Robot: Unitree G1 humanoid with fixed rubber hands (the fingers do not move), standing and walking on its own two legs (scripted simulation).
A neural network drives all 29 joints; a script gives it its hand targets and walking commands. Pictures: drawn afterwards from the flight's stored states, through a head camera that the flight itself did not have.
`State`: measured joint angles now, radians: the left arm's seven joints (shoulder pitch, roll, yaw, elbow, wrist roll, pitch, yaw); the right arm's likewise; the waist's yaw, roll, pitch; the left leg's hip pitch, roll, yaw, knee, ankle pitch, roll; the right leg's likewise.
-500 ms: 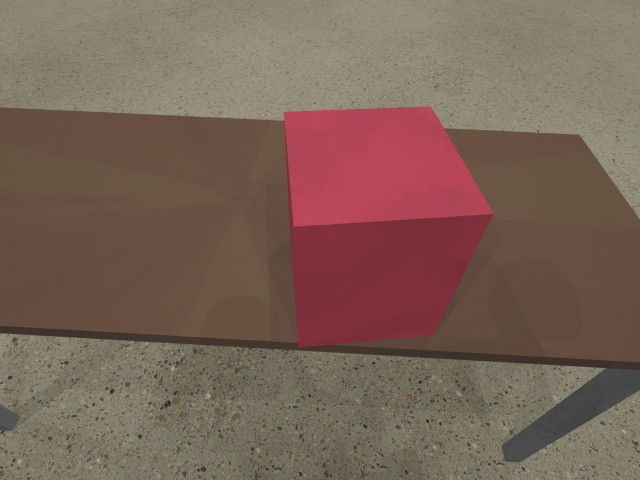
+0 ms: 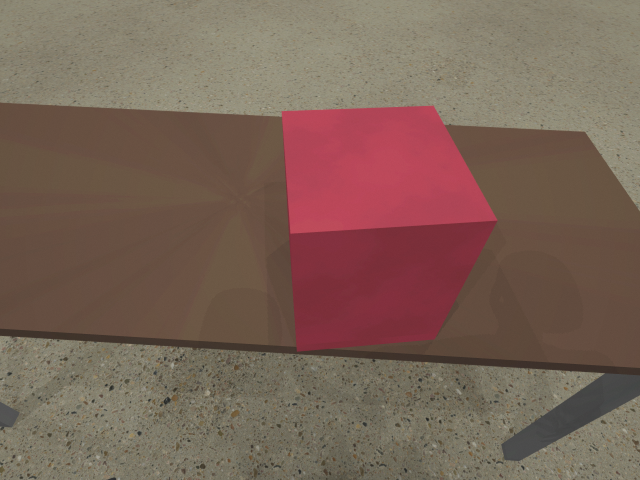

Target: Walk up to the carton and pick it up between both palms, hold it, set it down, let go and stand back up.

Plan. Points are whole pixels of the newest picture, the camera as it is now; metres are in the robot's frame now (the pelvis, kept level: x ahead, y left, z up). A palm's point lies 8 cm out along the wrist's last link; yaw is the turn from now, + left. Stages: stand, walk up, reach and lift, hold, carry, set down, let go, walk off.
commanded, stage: walk up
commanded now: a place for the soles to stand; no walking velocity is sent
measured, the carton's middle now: (363, 232) +0.42 -0.03 +0.08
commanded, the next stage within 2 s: reach and lift in 0.86 s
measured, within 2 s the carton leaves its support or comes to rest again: neither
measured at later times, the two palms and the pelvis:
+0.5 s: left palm out of the picture +0.08 +0.29 -0.10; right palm out of the picture +0.07 -0.32 -0.11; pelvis +0.00 -0.01 +0.00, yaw +0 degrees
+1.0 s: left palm out of the picture +0.12 +0.28 -0.10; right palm out of the picture +0.09 -0.32 -0.11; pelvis +0.00 -0.02 +0.00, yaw -1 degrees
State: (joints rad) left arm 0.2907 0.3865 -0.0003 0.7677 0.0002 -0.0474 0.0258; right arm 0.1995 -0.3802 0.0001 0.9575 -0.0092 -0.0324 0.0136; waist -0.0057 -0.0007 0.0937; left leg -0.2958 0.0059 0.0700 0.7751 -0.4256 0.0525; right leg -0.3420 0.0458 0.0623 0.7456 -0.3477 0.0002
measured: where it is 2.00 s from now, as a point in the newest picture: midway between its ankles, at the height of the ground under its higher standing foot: outside the picture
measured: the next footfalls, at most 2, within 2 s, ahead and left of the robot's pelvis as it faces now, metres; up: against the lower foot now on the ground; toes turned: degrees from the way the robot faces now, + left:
none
